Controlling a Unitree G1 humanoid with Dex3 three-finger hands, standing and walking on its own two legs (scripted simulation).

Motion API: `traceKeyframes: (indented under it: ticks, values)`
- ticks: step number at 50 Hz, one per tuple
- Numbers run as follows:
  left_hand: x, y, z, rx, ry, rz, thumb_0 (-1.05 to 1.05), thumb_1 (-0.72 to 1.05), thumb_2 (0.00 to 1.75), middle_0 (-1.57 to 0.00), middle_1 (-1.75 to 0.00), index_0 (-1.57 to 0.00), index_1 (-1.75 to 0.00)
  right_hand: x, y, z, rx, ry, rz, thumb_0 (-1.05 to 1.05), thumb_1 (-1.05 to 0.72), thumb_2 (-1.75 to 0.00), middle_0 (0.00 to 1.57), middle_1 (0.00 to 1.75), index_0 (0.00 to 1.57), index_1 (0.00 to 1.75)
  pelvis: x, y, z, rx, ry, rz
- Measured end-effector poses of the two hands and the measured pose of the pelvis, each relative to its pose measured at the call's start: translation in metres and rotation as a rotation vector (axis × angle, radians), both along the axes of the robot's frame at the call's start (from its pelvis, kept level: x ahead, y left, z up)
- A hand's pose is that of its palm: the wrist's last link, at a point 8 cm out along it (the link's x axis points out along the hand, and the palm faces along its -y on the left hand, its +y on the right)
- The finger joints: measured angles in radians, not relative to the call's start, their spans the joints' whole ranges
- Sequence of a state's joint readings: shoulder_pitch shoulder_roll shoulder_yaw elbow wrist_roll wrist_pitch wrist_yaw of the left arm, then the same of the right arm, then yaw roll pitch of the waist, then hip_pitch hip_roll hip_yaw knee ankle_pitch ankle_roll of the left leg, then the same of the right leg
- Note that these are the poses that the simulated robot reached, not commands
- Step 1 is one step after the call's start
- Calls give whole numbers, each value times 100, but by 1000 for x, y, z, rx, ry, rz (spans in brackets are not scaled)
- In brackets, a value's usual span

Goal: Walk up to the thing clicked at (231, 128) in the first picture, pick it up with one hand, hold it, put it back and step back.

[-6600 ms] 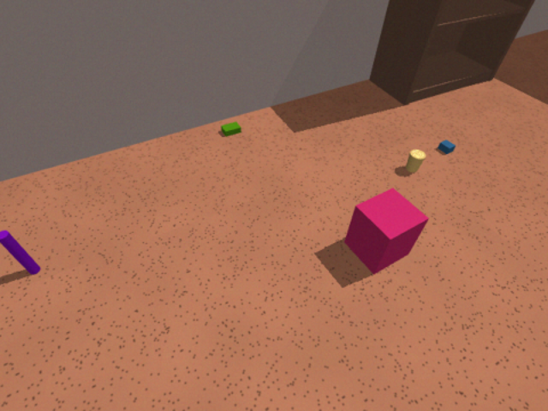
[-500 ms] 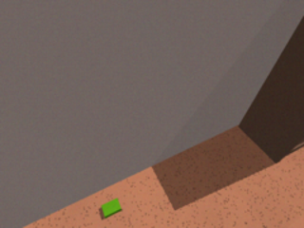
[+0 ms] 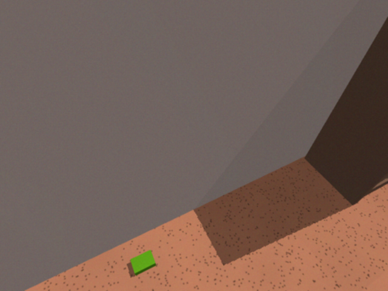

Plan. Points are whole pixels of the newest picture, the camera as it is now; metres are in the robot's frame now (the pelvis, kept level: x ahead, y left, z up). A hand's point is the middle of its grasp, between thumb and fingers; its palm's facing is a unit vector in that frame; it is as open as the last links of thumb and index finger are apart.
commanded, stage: stand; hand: left
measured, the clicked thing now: (143, 262) +0.42 +0.23 -0.77
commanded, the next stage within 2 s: none
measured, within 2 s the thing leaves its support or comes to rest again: neither
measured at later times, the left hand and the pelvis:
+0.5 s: hand out of the picture +0.07 +0.25 -0.16, palm faces -0.03 -0.94 -0.34, open 7.4 cm; pelvis +0.00 +0.00 +0.00, yaw +1 degrees
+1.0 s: hand out of the picture +0.09 +0.25 -0.16, palm faces -0.03 -0.94 -0.35, open 7.4 cm; pelvis +0.01 -0.01 +0.00, yaw +1 degrees
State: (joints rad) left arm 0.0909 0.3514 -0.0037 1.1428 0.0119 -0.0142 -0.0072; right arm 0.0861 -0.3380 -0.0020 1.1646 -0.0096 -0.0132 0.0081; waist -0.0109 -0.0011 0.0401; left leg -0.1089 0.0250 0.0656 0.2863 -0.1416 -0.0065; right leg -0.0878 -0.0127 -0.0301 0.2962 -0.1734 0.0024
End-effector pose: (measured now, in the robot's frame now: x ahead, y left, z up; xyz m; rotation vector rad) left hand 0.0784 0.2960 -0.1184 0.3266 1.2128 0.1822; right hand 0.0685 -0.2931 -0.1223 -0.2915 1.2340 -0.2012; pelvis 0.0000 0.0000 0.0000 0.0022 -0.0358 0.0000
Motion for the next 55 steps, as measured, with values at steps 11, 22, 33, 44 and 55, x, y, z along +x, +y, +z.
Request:
traceKeyframes:
  ticks: [11,22,33,44,55]
  values:
    - [-11,-1,-2,-3,16,10,0,91,90,-20,-30,-20,-30,0,-3,1,-3,1,8,0,-90,-90,21,30,20,30,0,-2,0,1,0,5]
    - [-16,-4,-3,-5,29,13,0,91,90,-20,-30,-20,-30,1,-5,0,-5,7,14,0,-90,-90,21,30,20,30,1,-3,0,0,5,9]
    - [-11,-4,-3,0,41,16,0,91,90,-20,-30,-20,-30,4,-6,-2,-5,28,17,0,-90,-90,21,30,20,30,9,-4,0,1,15,11]
    - [5,-5,0,5,5,7,0,91,90,-20,-30,-20,-30,19,-7,0,-6,-7,17,0,-90,-90,21,30,20,30,14,-6,0,2,8,10]
    - [7,-7,-1,2,3,7,0,91,90,-20,-30,-20,-30,22,-9,2,-8,-9,19,0,-90,-90,21,30,20,30,15,-7,0,0,9,11]
